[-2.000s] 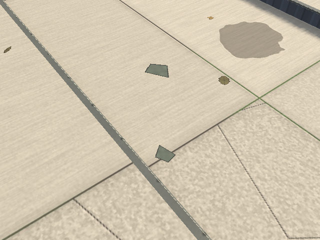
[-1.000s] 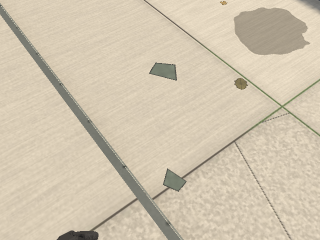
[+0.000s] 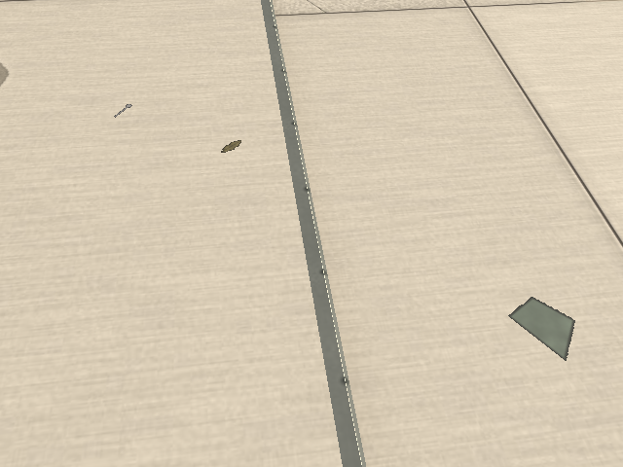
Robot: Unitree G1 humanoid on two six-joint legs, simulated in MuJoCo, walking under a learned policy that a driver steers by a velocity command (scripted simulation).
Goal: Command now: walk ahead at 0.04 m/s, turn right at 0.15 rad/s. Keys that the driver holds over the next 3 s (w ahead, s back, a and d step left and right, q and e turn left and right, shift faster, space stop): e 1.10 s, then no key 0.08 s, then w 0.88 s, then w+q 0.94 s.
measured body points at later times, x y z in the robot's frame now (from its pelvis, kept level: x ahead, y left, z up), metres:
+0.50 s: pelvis +0.00 +0.04 +0.00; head +0.04 +0.05 +0.45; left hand +0.18 +0.30 -0.12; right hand +0.09 -0.26 -0.09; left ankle +0.03 +0.13 -0.74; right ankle -0.02 -0.10 -0.72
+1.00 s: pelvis -0.03 +0.04 +0.00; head -0.02 +0.01 +0.44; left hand +0.25 +0.18 -0.08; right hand -0.09 -0.25 -0.12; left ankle +0.02 +0.14 -0.70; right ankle -0.09 -0.02 -0.73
